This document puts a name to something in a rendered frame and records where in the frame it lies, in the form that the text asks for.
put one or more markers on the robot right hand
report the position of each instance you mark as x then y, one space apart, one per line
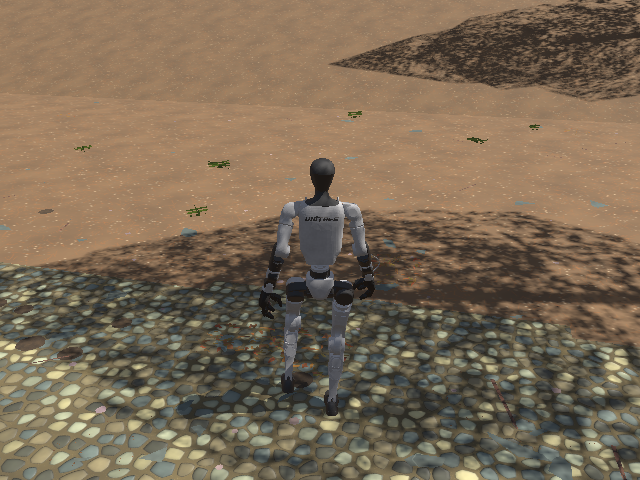
359 284

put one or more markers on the left robot forearm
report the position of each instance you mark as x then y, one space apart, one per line
273 271

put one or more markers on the robot left hand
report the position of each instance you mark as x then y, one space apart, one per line
264 304

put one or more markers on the left robot upper arm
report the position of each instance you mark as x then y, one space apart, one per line
289 211

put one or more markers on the right robot upper arm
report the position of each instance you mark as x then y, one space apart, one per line
353 213

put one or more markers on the humanoid robot torso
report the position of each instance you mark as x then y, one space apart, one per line
320 234

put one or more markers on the right robot forearm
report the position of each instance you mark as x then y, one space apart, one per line
366 265

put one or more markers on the right robot thigh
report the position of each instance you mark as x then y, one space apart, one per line
341 306

